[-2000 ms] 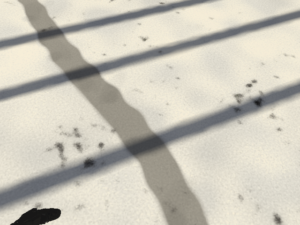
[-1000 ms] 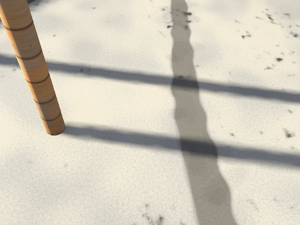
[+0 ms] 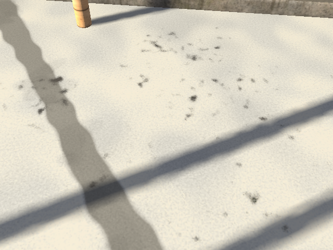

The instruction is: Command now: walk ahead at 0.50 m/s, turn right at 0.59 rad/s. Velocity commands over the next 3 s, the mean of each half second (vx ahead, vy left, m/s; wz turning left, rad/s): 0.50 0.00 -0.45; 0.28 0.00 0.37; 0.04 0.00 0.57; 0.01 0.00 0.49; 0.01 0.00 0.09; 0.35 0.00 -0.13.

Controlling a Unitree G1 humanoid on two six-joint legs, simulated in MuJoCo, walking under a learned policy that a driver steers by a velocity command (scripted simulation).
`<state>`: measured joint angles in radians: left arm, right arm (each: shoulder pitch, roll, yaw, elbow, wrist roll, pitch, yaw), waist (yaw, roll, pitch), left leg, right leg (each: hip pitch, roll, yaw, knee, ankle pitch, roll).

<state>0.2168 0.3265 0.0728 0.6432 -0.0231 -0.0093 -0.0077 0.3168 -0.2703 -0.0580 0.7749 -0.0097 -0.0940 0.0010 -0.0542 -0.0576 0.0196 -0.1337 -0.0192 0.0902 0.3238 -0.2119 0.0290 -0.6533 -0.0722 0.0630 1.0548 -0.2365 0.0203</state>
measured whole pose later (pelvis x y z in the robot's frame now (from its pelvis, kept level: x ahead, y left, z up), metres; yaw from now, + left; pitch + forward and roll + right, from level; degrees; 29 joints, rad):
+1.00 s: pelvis +0.49 -0.07 -0.01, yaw +2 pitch +3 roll -1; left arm 0.13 0.30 0.04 0.69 0.01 -0.01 0.03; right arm 0.18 -0.30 -0.06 0.65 -0.01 -0.01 0.01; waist -0.02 -0.01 0.07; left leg -0.42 -0.10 -0.07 0.46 -0.08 0.08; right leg -0.57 -0.01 0.09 1.05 -0.43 0.07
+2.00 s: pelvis +0.53 -0.08 -0.01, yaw +35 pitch +1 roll -1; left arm 0.15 0.30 0.07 0.73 0.00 0.02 0.02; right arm 0.15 -0.28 -0.05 0.63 -0.01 0.03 -0.02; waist -0.01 -0.02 0.03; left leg -0.27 -0.07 -0.10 0.49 -0.23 0.05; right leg -0.40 -0.02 0.04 0.77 -0.36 0.08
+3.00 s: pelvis +0.67 +0.02 -0.01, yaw +29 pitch +1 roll +1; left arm 0.15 0.28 0.04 0.75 -0.03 -0.05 -0.04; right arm 0.42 -0.22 -0.03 0.89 -0.01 -0.09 -0.01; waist -0.07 -0.05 0.02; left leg 0.10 -0.04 0.11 0.18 -0.30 0.04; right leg -0.69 -0.06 0.04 0.77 0.00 -0.01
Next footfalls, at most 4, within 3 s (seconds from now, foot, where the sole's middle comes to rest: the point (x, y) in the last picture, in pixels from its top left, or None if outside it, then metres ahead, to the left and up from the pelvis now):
0.26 right None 0.29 -0.16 -0.78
0.78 left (158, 218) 0.62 0.00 -0.78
1.24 right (210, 212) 0.63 -0.22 -0.78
1.64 left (153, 243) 0.52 0.03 -0.78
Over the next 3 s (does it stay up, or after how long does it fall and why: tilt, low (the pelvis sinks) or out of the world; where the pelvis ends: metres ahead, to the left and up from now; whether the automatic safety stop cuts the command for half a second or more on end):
stays up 0.67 0.02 -0.01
